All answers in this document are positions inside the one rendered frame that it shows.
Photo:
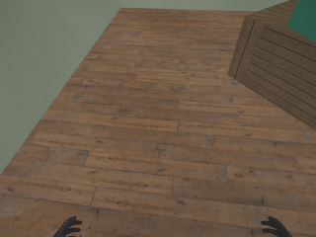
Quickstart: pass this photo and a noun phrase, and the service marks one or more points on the robot right hand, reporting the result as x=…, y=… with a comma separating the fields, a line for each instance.
x=279, y=231

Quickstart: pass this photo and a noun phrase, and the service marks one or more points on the pedestal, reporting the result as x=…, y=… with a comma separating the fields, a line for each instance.
x=277, y=62

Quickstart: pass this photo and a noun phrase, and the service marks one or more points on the carton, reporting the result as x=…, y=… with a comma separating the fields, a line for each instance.
x=303, y=19

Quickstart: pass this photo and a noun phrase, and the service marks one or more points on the robot left hand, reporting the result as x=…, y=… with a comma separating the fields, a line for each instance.
x=65, y=230

